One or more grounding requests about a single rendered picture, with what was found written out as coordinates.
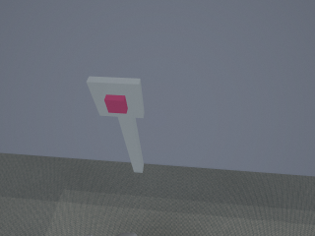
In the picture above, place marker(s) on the panel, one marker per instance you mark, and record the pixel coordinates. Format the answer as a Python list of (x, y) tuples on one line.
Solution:
[(100, 87)]

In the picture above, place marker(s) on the button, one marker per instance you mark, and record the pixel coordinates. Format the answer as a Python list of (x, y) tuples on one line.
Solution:
[(116, 103)]

